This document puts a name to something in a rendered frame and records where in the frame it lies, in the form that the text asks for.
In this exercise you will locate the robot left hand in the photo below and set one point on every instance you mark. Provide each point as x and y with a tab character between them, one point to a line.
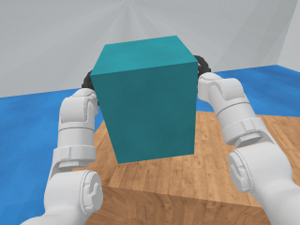
87	83

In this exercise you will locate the pedestal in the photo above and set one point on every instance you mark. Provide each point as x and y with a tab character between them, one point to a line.
194	189

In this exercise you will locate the left robot upper arm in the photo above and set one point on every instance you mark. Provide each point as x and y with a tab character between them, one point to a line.
70	199

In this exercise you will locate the carton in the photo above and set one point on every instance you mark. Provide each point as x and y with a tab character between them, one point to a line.
147	93

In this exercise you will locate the left robot forearm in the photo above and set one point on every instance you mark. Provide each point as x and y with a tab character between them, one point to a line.
76	127

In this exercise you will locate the right robot upper arm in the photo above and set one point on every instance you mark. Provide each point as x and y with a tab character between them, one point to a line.
262	170

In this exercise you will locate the robot right hand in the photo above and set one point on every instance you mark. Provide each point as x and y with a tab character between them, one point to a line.
203	68

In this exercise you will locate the right robot forearm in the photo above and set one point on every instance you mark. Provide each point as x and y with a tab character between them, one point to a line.
240	125

